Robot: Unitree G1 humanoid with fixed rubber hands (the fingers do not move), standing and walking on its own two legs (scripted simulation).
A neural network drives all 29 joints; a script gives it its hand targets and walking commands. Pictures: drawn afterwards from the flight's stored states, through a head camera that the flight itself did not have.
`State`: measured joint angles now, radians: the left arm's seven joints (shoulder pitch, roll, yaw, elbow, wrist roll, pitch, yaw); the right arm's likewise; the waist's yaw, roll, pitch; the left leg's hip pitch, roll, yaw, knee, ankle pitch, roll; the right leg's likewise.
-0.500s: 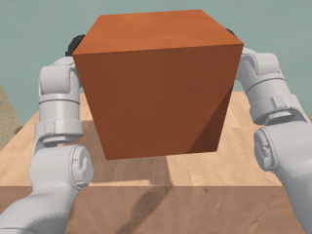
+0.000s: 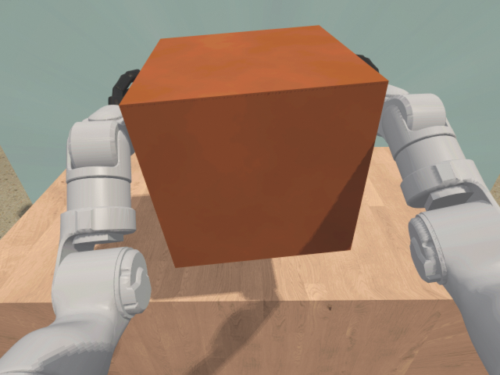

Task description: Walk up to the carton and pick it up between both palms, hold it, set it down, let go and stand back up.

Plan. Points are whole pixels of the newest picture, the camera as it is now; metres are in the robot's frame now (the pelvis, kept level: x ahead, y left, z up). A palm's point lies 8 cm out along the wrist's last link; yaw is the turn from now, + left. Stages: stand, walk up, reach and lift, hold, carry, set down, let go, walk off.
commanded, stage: hold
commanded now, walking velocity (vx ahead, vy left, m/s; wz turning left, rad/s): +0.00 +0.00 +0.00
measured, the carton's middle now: (251, 139) +0.38 -0.01 +0.25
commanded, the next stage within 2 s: none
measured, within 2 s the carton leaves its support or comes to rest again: neither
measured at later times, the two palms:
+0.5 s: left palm (120, 113) +0.37 +0.17 +0.31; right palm (370, 97) +0.36 -0.19 +0.32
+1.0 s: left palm (122, 118) +0.37 +0.17 +0.31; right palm (369, 101) +0.37 -0.19 +0.31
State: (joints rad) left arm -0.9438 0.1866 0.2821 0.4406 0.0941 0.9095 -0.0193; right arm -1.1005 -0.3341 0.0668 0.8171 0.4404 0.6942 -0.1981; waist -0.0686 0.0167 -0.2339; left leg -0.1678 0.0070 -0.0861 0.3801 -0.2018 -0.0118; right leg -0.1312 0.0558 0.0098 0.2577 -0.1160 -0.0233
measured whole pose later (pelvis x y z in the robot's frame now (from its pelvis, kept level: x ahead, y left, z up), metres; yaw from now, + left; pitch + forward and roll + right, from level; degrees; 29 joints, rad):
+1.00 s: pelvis +0.00 +0.00 +0.00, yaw +0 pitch -1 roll -2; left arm -0.95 0.18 0.29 0.45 0.10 0.90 -0.01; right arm -1.10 -0.34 0.07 0.82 0.45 0.69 -0.20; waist -0.07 0.02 -0.24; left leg -0.17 0.01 -0.09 0.38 -0.20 -0.01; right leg -0.13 0.06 0.02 0.25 -0.11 -0.02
